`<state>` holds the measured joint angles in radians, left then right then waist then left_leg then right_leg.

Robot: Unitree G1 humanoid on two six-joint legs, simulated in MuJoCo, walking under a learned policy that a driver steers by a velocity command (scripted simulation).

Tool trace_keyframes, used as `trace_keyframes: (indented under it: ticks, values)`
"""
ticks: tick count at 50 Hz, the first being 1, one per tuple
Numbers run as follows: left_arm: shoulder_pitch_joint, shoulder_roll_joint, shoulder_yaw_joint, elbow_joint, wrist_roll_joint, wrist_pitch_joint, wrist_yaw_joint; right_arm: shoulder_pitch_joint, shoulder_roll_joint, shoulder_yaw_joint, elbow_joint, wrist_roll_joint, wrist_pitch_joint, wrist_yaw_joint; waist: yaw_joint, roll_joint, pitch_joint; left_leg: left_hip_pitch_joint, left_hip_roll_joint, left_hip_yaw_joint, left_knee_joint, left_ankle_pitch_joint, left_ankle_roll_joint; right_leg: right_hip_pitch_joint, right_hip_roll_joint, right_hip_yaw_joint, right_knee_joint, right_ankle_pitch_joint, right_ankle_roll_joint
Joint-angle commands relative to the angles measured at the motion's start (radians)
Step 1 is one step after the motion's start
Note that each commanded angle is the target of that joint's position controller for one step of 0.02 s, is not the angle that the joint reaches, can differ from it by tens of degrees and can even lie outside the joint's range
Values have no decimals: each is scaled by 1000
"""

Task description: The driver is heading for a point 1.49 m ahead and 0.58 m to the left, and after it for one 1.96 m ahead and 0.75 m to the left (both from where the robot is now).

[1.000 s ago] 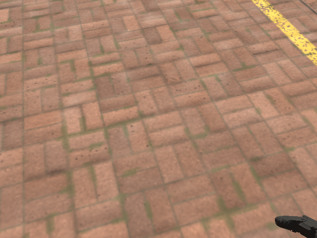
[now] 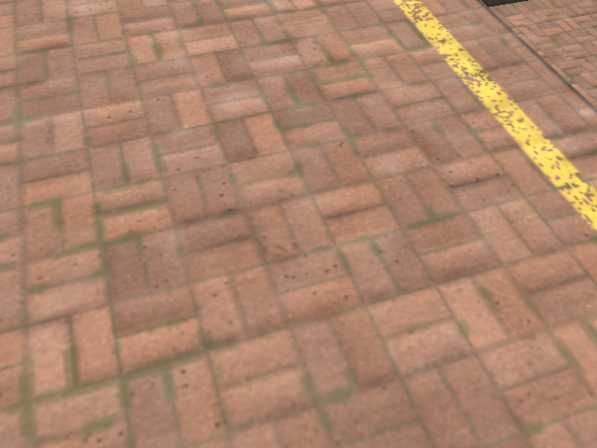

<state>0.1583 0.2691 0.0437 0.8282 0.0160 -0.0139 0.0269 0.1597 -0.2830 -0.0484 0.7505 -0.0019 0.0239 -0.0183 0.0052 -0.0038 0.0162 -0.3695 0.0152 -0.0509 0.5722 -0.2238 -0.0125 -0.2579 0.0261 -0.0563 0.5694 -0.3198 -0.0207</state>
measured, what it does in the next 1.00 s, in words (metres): steps on the spot, turning left: left foot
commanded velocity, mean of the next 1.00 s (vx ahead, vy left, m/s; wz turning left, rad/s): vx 0.01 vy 0.00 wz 0.49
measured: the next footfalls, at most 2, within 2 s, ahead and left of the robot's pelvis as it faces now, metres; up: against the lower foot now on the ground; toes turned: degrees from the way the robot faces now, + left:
left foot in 0.60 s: +0.00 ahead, +0.14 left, +0.00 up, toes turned +27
right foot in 1.04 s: +0.11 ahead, -0.08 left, +0.00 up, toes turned +34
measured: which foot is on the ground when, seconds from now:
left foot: down 0.00-0.14, up 0.16-0.58, down 0.60-1.00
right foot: down 0.00-0.60, up 0.62-1.00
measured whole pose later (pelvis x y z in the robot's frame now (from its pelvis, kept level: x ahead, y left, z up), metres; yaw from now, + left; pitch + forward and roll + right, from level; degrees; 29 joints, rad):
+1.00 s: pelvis +0.00 +0.02 +0.01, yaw +32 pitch +1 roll -1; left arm 0.14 0.30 0.07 0.76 0.00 0.01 0.01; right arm 0.14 -0.30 -0.06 0.64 0.00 0.03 -0.01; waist -0.01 0.00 0.04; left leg -0.31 -0.07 -0.11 0.51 -0.22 0.04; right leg -0.36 -0.01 0.05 0.69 -0.35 0.06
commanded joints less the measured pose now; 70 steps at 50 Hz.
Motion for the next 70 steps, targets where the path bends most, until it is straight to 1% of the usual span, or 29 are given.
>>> trace_keyframes:
  ticks: [1, 4, 6, 7, 8, 9, 10, 12, 18, 26, 29, 30, 31, 32, 33, 34, 35, 37, 42, 48, 51, 52, 53, 54, 55, 57, 61, 65, 70]
  values:
    - [24, 87, 32, -68, -5, 13, 16, 13, -178, -53, -68, 0, -21, -3, 0, 250, -99, 187, 241, -380, -182, 359, 243, -137, 27, 41, 120, -103, 5]
    - [31, 93, 37, -71, -16, 6, 6, -24, -191, -64, -85, 14, -25, -15, 9, 207, -151, 223, 238, -395, -158, 475, 225, -134, 17, 99, 100, -137, -2]
    - [89, 93, 41, -46, -20, 0, -4, -92, -186, -68, -104, 35, 1, -27, 51, 165, -161, 137, 161, -317, -116, 371, 155, 29, 11, 79, -129, 75, -3]
    - [107, 139, 55, -42, -8, 5, -5, -94, -154, -61, -117, 36, 13, -28, 44, 84, -150, 23, 95, -254, -39, 201, 99, 134, -78, 141, -205, 147, -27]
    - [76, 227, 77, -50, 5, 19, 0, -69, -92, -46, -137, 25, 17, -23, 0, -189, -85, -190, -62, -82, 142, -120, 26, 180, -266, 356, -278, 265, -125]
    - [52, 205, 69, -78, 29, 15, -4, -45, -143, -60, -138, 7, 9, -20, 15, -252, -85, -236, -61, -51, 363, -391, -13, 141, -435, 486, -293, 443, -256]
    - [18, 159, 53, -102, 30, 7, -1, -14, -189, -82, -113, 11, 6, -15, 1, -133, -75, -252, -40, -101, 521, -382, -26, 145, -428, 440, -273, 532, -283]
    - [-56, 140, 48, -118, 4, -3, 4, 43, -165, -88, -71, 19, 19, -21, -37, -69, -46, -307, -22, -103, 593, -267, -50, 193, -332, 279, -233, 544, -203]
    - [22, 161, 55, -96, -2, 23, 32, -66, -83, -54, -140, 31, 27, -2, 38, -121, -63, -286, 13, 9, 420, -139, -107, 307, -302, 102, -231, 651, -204]
    - [-13, 223, 82, -96, -25, 25, -3, -76, -97, -57, -195, 25, 48, 33, 33, -151, -55, -62, 27, 115, 137, -142, -36, 236, -358, 14, -205, 606, -190]
    - [-22, 214, 84, -81, -51, 20, -10, -4, -112, -74, -180, 23, 55, 43, -21, -121, -73, 123, -12, 142, -123, 45, 38, 176, -327, -55, -61, 536, -99]
    - [29, 181, 76, -63, -37, 14, -15, 63, -178, -99, -167, 19, 52, 28, -36, -4, -119, 309, 21, 45, -185, 293, 89, 53, -263, -114, 101, 413, -24]
    - [-9, 109, 49, -114, 21, 7, -18, 115, -302, -125, -180, 8, 44, 6, -32, 297, -145, 523, 284, -319, -144, 783, 225, -290, -123, -162, 426, -199, 72]
    - [-62, 129, 53, -143, 15, 7, -14, 114, -279, -108, -193, -18, 14, 19, -75, 246, -235, 454, 415, -481, -179, 760, 416, -376, -37, 34, 627, -416, 102]
    - [-92, 171, 66, -144, -12, 13, -11, 78, -240, -96, -190, -13, -9, 29, -74, 147, -193, 412, 359, -393, -207, 645, 394, -398, -63, 98, 687, -359, 97]
    - [-94, 169, 68, -144, -24, 16, -7, 26, -213, -89, -182, 0, -23, 24, -40, 136, -127, 358, 289, -308, -215, 529, 326, -410, -79, 111, 661, -265, 84]
    - [-84, 171, 71, -129, -14, 18, 3, -20, -189, -82, -185, 12, -24, 17, -19, 95, -97, 318, 241, -271, -220, 441, 275, -410, -89, 121, 611, -192, 80]
    - [-55, 178, 76, -123, -2, 21, 8, -56, -182, -74, -196, 13, -18, 5, 11, 113, -99, 239, 199, -237, -231, 438, 255, -330, -66, 115, 573, -98, 89]
    - [-42, 126, 57, -123, -13, 21, 6, -35, -190, -75, -192, 8, -12, -10, -3, 134, -124, 227, 170, -243, -229, 300, 249, -254, -42, 118, 338, -37, 112]
    - [-54, 129, 52, -137, -22, 12, -13, -30, -179, -58, -173, -4, -3, 2, -35, 170, -88, 143, 171, -310, -212, 139, 242, -115, -39, 98, 149, -57, 87]
    - [6, 101, 43, -121, -15, -4, -28, -52, -138, -34, -161, 6, 0, 3, 17, 142, -87, 104, 130, -305, -150, 149, 185, 52, -32, 74, -147, 131, 48]
    - [20, 125, 44, -123, 1, -9, -28, -12, -108, -23, -149, -1, -5, 2, 8, 91, -99, 60, 89, -281, -115, 83, 129, 142, -97, 140, -197, 248, 22]
    - [25, 205, 56, -136, 16, -9, -23, 42, -80, -15, -147, -22, -13, 4, -42, -94, -119, 5, -18, -169, 28, -85, 63, 190, -261, 296, -208, 439, -43]
    - [-24, 176, 42, -119, 23, -10, -25, 25, -92, -22, -162, -15, -16, 1, -71, -237, -84, 31, -54, -77, 27, -216, 19, 41, -335, 398, -245, 368, -168]
    - [-96, 114, 24, -149, 17, -16, -27, 18, -131, -30, -143, -20, -14, -4, -66, -192, -60, 93, -24, -68, 35, -187, -3, -1, -302, 364, -259, 293, -176]
    - [-75, 130, 26, -136, 5, -23, -27, -23, -108, -28, -131, -22, -5, -7, -40, -162, -55, 137, -23, -61, -48, -29, -5, 16, -203, 270, -230, 186, -90]
    - [-25, 116, 13, -121, 3, -25, -23, -6, -99, -25, -111, -13, 2, 4, -16, -74, -12, 155, -4, -90, -93, 51, 34, -19, -122, 175, -205, 20, -13]
    - [-3, 105, 7, -117, -4, -21, -17, -2, -85, -24, -86, -16, -14, 3, 1, 9, -23, 135, 7, -108, -113, 103, 34, 24, -97, 139, -150, 90, -11]
    - [4, 90, 0, -105, -4, -15, -18, 15, -78, -22, -61, -12, -22, -2, 4, 36, -38, 143, 11, -115, -113, 133, 32, 46, -82, 119, -126, 137, -8]
Keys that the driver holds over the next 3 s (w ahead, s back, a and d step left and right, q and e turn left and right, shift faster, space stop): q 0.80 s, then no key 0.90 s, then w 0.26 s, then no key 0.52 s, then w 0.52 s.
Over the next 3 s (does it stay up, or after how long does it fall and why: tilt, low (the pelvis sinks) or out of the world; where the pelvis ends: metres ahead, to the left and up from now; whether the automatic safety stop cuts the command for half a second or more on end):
stays up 0.32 0.16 0.00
